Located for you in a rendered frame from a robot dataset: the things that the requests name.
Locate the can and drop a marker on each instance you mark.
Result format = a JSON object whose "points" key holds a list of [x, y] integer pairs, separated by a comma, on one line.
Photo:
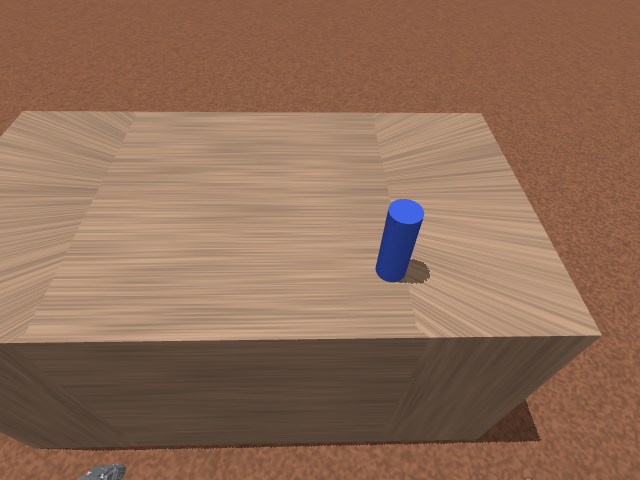
{"points": [[403, 222]]}

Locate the left robot hand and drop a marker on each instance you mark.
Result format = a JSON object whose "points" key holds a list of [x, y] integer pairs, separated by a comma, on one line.
{"points": [[109, 472]]}

